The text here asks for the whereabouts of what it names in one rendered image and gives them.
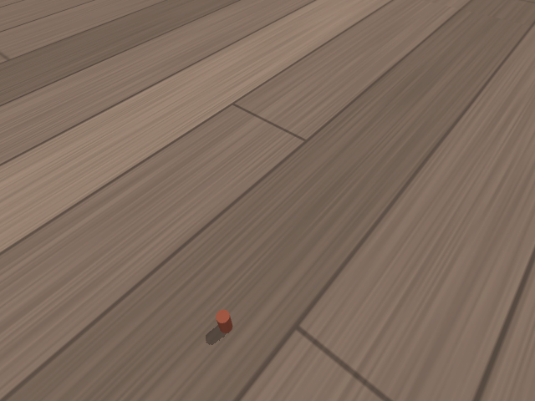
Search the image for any can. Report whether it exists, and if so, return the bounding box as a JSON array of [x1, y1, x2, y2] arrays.
[[216, 310, 232, 333]]

